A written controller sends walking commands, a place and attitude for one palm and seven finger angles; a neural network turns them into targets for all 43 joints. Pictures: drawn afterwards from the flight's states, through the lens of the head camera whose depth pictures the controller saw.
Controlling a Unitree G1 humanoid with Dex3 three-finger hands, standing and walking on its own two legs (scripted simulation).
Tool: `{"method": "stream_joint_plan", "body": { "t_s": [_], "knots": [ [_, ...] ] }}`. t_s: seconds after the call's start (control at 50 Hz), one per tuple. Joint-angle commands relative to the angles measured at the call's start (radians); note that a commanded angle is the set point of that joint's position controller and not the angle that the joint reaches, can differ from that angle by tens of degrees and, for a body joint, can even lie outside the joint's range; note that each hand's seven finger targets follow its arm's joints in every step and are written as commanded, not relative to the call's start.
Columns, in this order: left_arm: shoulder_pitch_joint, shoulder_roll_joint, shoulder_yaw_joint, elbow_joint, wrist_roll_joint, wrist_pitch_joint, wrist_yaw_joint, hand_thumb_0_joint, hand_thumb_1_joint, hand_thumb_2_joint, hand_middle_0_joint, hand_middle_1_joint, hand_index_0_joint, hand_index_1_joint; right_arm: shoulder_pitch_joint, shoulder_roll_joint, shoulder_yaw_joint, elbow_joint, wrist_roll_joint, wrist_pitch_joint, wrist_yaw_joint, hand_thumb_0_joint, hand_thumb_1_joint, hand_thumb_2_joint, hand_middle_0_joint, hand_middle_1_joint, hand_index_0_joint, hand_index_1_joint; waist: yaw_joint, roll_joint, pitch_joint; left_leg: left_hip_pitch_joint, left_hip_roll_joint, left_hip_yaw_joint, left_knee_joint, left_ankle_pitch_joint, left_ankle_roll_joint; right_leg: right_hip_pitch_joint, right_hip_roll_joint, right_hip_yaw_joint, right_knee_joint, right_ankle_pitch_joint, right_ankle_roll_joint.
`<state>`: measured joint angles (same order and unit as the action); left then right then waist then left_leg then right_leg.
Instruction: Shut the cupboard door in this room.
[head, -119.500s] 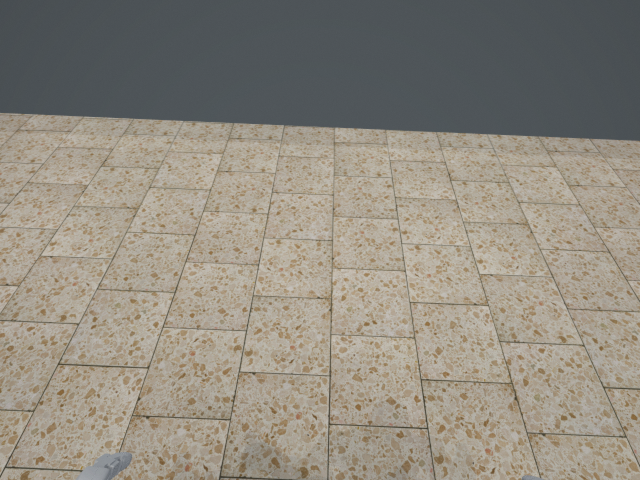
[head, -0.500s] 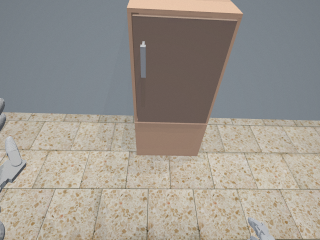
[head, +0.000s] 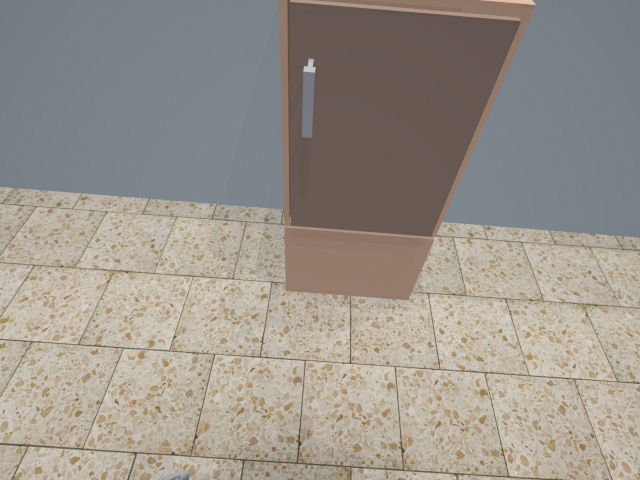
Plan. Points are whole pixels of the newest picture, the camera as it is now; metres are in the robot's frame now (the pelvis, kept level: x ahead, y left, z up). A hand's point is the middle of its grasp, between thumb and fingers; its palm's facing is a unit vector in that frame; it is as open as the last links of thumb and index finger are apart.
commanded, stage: let the arm hang, fingers relaxed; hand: left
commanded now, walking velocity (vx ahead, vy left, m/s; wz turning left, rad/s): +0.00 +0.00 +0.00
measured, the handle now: (309, 99) +0.80 +0.05 +0.05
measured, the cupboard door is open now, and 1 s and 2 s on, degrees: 0 0 0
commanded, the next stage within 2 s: look to check the result in 0.80 s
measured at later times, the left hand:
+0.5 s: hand out of the picture +0.00 +0.21 -0.16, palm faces -0.01 -0.98 -0.20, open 7.3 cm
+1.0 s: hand out of the picture -0.02 +0.20 -0.16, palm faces -0.02 -0.99 -0.16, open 7.3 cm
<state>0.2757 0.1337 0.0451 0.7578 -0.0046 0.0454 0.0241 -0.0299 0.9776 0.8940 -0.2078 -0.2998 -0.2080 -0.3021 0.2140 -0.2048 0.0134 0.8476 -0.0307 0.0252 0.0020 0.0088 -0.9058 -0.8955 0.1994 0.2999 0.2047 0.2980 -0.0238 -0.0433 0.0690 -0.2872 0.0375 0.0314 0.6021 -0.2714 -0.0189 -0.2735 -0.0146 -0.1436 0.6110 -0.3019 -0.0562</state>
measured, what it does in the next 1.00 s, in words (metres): stands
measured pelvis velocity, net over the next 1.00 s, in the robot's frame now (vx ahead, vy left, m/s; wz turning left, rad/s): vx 0.00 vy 0.05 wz -0.07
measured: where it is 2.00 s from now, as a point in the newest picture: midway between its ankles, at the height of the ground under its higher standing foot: outside the picture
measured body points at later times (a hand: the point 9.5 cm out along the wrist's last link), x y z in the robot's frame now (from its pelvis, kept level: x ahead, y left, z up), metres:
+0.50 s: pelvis +0.00 +0.04 +0.02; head -0.01 +0.03 +0.47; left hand +0.00 +0.27 -0.14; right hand -0.03 -0.16 -0.15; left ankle +0.03 +0.13 -0.73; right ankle +0.02 -0.08 -0.73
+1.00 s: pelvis +0.00 +0.05 +0.02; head +0.00 +0.04 +0.46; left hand -0.02 +0.25 -0.15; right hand -0.04 -0.16 -0.15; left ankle +0.03 +0.13 -0.73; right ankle +0.02 -0.08 -0.73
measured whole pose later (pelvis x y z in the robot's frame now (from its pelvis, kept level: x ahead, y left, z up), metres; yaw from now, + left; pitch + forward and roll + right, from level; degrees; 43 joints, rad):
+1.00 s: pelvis +0.00 +0.05 +0.02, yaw -4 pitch -2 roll +0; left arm 0.34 0.10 0.02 1.16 0.02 0.00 0.03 0.01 0.91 0.90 -0.20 -0.30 -0.20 -0.30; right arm 0.34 -0.12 0.00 1.12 -0.02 0.00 -0.03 0.00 -0.91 -0.90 0.20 0.30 0.20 0.30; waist -0.01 0.01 0.03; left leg -0.19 -0.01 0.12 0.41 -0.19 0.05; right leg -0.21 -0.04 -0.05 0.43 -0.18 0.01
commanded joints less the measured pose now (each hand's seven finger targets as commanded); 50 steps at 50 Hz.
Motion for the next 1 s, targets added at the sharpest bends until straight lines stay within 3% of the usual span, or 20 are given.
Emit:
{"method": "stream_joint_plan", "body": {
  "t_s": [0.0,0.02,0.06,0.08,0.16,0.26,0.44,0.58,0.7,0.86,0.98],
  "knots": [
    [0.018,0.156,0.021,0.038,0.025,-0.05,-0.005,0.0,0.9,0.9,-0.2,-0.3,-0.2,-0.3,-0.011,-0.072,-0.028,-0.003,-0.004,-0.018,-0.025,0.0,-0.9,-0.9,0.2,0.3,0.2,0.3,0.018,0.244,-0.08,0.039,0.061,-0.055,-0.165,0.082,0.036,0.064,-0.108,0.189,-0.283,0.06,0.004],
    [0.018,0.155,0.019,0.067,0.023,-0.05,-0.004,0.0,0.9,0.9,-0.2,-0.3,-0.2,-0.3,0.01,-0.063,-0.03,0.013,-0.003,-0.018,-0.027,0.0,-0.9,-0.9,0.2,0.3,0.2,0.3,0.015,0.273,-0.074,0.035,0.059,-0.056,-0.182,0.062,0.036,0.076,-0.107,0.183,-0.289,0.068,0.0],
    [0.014,0.161,0.007,0.122,0.019,-0.05,-0.006,0.0,0.9,0.9,-0.2,-0.3,-0.2,-0.3,0.03,-0.066,-0.029,0.048,-0.001,-0.015,-0.028,0.0,-0.9,-0.9,0.2,0.3,0.2,0.3,0.018,0.272,-0.055,0.013,0.063,-0.06,-0.222,0.007,0.033,0.096,-0.1,0.178,-0.305,0.051,-0.001],
    [0.014,0.163,0.006,0.142,0.02,-0.049,-0.005,0.0,0.9,0.9,-0.2,-0.3,-0.2,-0.3,0.047,-0.072,-0.032,0.057,0.002,-0.014,-0.03,0.0,-0.9,-0.9,0.2,0.3,0.2,0.3,0.018,0.21,-0.048,0.02,0.071,-0.064,-0.231,-0.001,0.035,0.096,-0.096,0.166,-0.314,0.046,0.0],
    [0.016,0.152,-0.007,0.222,0.017,-0.052,-0.007,0.0,0.9,0.9,-0.2,-0.3,-0.2,-0.3,0.094,-0.076,-0.033,0.111,0.006,-0.019,-0.032,0.0,-0.9,-0.9,0.2,0.3,0.2,0.3,0.015,0.059,-0.041,0.049,0.079,-0.06,-0.265,0.021,0.04,0.099,-0.098,0.164,-0.33,0.055,0.007],
    [0.042,0.133,-0.017,0.297,0.015,-0.054,-0.001,0.0,0.9,0.9,-0.2,-0.3,-0.2,-0.3,0.136,-0.066,-0.026,0.175,0.009,-0.025,-0.035,0.0,-0.9,-0.9,0.2,0.3,0.2,0.3,0.016,-0.004,-0.013,0.075,0.082,-0.053,-0.293,0.053,0.047,0.085,-0.095,0.158,-0.324,0.077,0.014],
    [0.091,0.104,-0.022,0.36,0.017,-0.047,0.008,0.0,0.9,0.9,-0.2,-0.3,-0.2,-0.3,0.177,-0.024,-0.02,0.245,0.012,-0.024,-0.038,0.0,-0.9,-0.9,0.2,0.3,0.2,0.3,0.021,0.039,0.051,0.042,0.077,-0.053,-0.339,-0.033,0.053,0.055,-0.084,0.155,-0.298,0.053,0.022],
    [0.121,0.081,-0.02,0.374,0.02,-0.049,0.012,0.0,0.9,0.9,-0.2,-0.3,-0.2,-0.3,0.198,-0.005,-0.025,0.258,0.015,-0.025,-0.041,0.0,-0.9,-0.9,0.2,0.3,0.2,0.3,0.022,0.037,0.049,0.035,0.074,-0.052,-0.338,-0.058,0.057,0.047,-0.08,0.154,-0.287,0.049,0.026],
    [0.13,0.06,-0.019,0.379,0.023,-0.048,0.013,0.0,0.9,0.9,-0.2,-0.3,-0.2,-0.3,0.206,0.01,-0.028,0.26,0.012,-0.025,-0.042,0.0,-0.9,-0.9,0.2,0.3,0.2,0.3,0.018,0.076,0.064,0.017,0.073,-0.057,-0.346,-0.091,0.059,0.03,-0.077,0.152,-0.275,0.051,0.027],
    [0.14,0.047,-0.018,0.381,0.024,-0.051,0.014,0.0,0.9,0.9,-0.2,-0.3,-0.2,-0.3,0.208,0.005,-0.033,0.252,0.012,-0.029,-0.044,0.0,-0.9,-0.9,0.2,0.3,0.2,0.3,0.016,0.077,0.043,0.03,0.079,-0.063,-0.349,-0.091,0.062,0.032,-0.075,0.151,-0.264,0.075,0.03],
    [0.141,0.056,-0.018,0.378,0.025,-0.056,0.015,0.0,0.9,0.9,-0.2,-0.3,-0.2,-0.3,0.204,-0.007,-0.035,0.25,0.016,-0.03,-0.041,0.0,-0.9,-0.9,0.2,0.3,0.2,0.3,0.014,0.038,0.039,0.063,0.077,-0.047,-0.323,-0.033,0.062,0.017,-0.079,0.162,-0.273,0.084,0.028]
  ]
}}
